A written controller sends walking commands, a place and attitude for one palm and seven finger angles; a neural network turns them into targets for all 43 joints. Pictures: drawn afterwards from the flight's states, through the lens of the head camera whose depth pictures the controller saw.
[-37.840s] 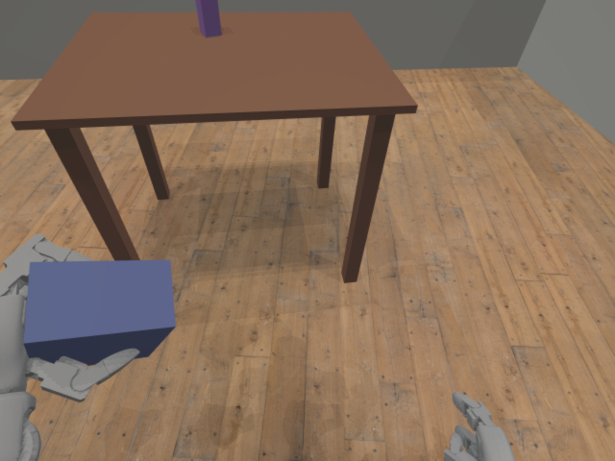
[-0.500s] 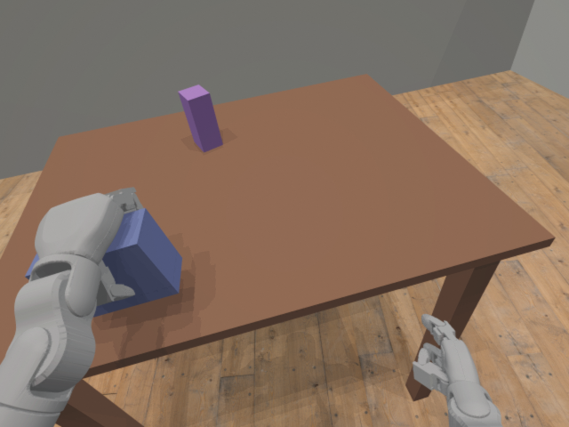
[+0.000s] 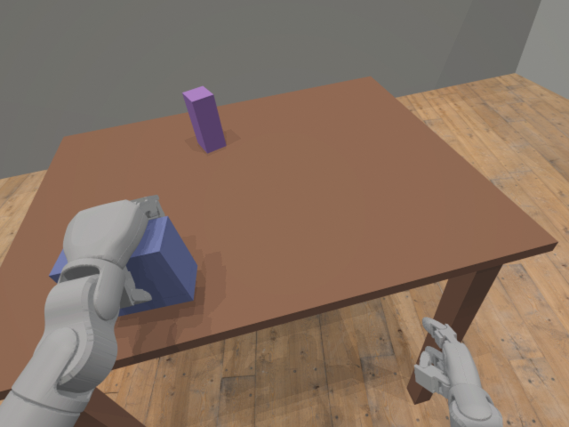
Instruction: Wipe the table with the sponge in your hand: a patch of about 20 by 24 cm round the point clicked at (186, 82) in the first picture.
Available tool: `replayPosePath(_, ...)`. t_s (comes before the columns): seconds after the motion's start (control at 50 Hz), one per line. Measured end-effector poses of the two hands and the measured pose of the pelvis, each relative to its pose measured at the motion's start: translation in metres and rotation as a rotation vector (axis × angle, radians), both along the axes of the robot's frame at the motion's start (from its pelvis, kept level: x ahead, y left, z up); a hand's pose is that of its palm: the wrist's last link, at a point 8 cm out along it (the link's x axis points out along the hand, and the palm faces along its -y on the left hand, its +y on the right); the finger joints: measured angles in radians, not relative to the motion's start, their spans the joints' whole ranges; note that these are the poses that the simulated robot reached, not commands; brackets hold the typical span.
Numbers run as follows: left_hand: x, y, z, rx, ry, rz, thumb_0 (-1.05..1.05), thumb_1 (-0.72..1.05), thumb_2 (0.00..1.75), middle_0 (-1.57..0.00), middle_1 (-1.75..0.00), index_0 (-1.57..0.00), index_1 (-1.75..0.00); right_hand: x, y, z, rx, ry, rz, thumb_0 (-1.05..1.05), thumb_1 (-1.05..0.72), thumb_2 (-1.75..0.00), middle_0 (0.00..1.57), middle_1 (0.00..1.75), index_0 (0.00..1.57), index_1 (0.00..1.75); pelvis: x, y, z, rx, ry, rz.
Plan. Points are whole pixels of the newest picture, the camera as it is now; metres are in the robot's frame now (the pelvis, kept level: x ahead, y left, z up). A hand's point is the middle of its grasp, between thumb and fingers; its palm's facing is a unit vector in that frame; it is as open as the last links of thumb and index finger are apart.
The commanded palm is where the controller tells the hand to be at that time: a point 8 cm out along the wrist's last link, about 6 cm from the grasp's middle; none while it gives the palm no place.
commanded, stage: move the sponge above the wiping area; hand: left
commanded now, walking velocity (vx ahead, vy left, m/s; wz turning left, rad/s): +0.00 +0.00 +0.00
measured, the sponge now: (137, 277) +0.25 +0.26 +0.11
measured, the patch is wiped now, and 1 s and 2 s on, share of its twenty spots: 0.00 0.00 0.00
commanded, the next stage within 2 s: none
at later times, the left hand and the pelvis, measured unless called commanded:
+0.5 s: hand (132, 258) +0.26 +0.26 +0.14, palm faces +0.03 -0.04 -1.00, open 10.6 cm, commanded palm +0.23 +0.26 +0.22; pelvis +0.00 -0.01 +0.00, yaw +0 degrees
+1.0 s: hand (138, 242) +0.28 +0.26 +0.15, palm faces +0.14 -0.06 -0.99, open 10.6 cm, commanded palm +0.23 +0.25 +0.22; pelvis +0.01 +0.00 +0.00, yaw +0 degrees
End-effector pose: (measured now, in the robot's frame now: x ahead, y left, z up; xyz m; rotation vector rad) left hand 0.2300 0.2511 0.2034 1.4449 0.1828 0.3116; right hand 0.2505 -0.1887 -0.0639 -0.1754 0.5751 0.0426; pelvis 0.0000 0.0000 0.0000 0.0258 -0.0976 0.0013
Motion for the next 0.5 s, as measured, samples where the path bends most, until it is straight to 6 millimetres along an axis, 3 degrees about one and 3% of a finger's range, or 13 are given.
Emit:
replayPosePath(0.08,0.008,-0.003,0.013,0.054,-0.049,-0.012,0.0,-0.56,1.04,-0.7,-1.31,-0.71,-1.3,0.0,-0.001,0.0,0.005,0.001,0.005,0.02,-0.91,-0.9,0.2,0.3,0.2,0.31,0.001,-0.003,0.001,0.0,-0.004,-0.003)
replayPosePath(0.2,0.01,0.01,0.032,0.025,-0.111,0.082,0.0,-0.56,1.04,-0.7,-1.31,-0.7,-1.31,0.002,-0.006,0.001,0.036,0.004,0.0,0.02,-0.91,-0.9,0.2,0.3,0.2,0.31,0.003,-0.008,0.001,0.0,0.005,-0.008)
replayPosePath(0.26,0.005,0.012,0.026,-0.001,-0.083,0.107,0.0,-0.55,1.04,-0.7,-1.31,-0.7,-1.31,0.003,-0.009,0.001,0.04,0.005,0.004,0.02,-0.91,-0.9,0.2,0.3,0.21,0.31,0.003,-0.009,0.001,-0.002,0.011,-0.002)
replayPosePath(0.4,0.001,0.007,-0.014,0.02,0.084,0.082,0.0,-0.55,1.04,-0.7,-1.31,-0.7,-1.31,0.004,-0.015,-0.003,-0.002,0.013,0.002,0.02,-0.91,-0.9,0.2,0.3,0.21,0.31,0.002,-0.011,-0.001,-0.002,0.011,0.007)
replayPosePath(0.5,0.009,0.007,-0.012,0.057,0.07,0.017,0.0,-0.56,1.04,-0.7,-1.31,-0.71,-1.3,0.003,-0.016,-0.005,-0.022,0.012,-0.004,0.02,-0.91,-0.9,0.2,0.3,0.2,0.3,0.004,-0.011,0.0,-0.005,0.004,0.007)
